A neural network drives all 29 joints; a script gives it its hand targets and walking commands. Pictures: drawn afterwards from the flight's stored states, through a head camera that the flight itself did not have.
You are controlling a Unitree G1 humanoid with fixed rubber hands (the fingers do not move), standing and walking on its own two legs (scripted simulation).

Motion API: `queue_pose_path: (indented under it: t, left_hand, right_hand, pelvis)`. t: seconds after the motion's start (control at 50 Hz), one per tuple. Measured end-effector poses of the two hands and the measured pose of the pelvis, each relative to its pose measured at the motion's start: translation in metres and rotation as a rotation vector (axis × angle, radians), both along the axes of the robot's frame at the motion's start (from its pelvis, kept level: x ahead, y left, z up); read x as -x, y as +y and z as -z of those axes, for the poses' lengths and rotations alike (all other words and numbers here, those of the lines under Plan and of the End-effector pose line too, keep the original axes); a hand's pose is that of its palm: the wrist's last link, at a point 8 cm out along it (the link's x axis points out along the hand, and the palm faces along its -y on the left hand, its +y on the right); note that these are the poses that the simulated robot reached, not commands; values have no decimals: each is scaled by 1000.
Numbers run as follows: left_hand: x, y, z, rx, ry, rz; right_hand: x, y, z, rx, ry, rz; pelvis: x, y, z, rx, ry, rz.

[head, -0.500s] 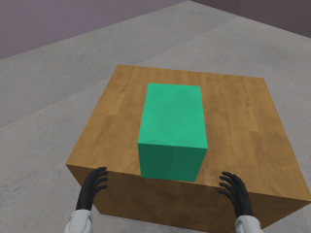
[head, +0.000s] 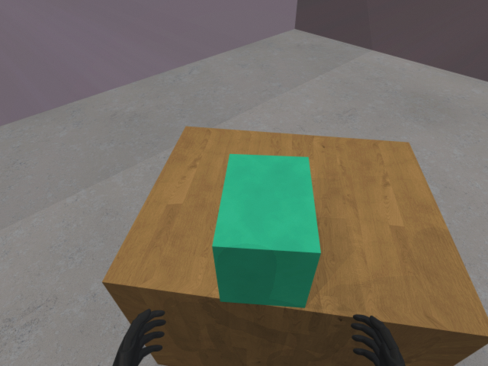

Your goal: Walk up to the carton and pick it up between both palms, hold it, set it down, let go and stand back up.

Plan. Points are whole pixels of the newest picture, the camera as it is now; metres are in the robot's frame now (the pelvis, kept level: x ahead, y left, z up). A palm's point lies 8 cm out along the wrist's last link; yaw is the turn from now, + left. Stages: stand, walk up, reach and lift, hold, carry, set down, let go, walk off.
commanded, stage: set down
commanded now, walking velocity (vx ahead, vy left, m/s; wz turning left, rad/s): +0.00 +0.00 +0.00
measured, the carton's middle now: (265, 227) +0.44 -0.01 -0.05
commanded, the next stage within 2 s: let go in 0.56 s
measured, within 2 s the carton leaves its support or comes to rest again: neither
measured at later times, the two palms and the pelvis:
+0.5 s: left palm out of the picture +0.14 +0.22 -0.07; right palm out of the picture +0.14 -0.22 -0.08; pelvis -0.01 -0.01 +0.00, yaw +0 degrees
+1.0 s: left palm out of the picture +0.13 +0.21 -0.08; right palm out of the picture +0.12 -0.23 -0.08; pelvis -0.03 -0.01 +0.00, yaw -1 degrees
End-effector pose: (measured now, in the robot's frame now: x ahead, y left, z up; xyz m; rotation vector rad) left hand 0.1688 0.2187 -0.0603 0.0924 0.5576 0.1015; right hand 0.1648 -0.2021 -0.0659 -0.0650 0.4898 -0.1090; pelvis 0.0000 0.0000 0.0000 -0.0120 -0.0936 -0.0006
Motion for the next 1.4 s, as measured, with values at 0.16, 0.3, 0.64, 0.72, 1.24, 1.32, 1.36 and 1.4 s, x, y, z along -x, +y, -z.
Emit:
queue_pose_path:
  t: [0.16, 0.3, 0.64, 0.72, 1.24, 1.32, 1.36, 1.4]
  left_hand:
    - [16, -2, 7, -14, 85, -8]
    - [24, 2, 8, -36, 146, -12]
    - [33, 0, 14, -62, 281, 5]
    - [33, -1, 14, -69, 287, 7]
    - [64, 21, 22, -137, 271, -10]
    - [87, 36, 27, -150, 310, -47]
    - [98, 41, 29, -152, 329, -61]
    - [110, 45, 32, -152, 348, -70]
  right_hand:
    - [8, -6, 6, 20, 66, -6]
    - [12, -12, 8, 37, 103, -17]
    - [32, -18, 16, 60, 207, -30]
    - [35, -21, 15, 71, 219, -32]
    - [72, -44, 31, 110, 369, 20]
    - [85, -49, 36, 126, 401, 20]
    - [92, -49, 37, 131, 414, 17]
    - [98, -48, 39, 135, 427, 13]
  pelvis:
    - [-1, -3, -1, 0, -12, -2]
    - [1, -5, -2, 0, -11, -6]
    - [17, -6, -3, -5, -16, 7]
    - [20, -6, -3, -6, -16, 12]
    - [23, -4, 1, 0, 22, -13]
    - [22, -1, 2, 1, 15, -22]
    - [23, 0, 2, 2, 10, -26]
    - [26, 1, 2, 1, 5, -28]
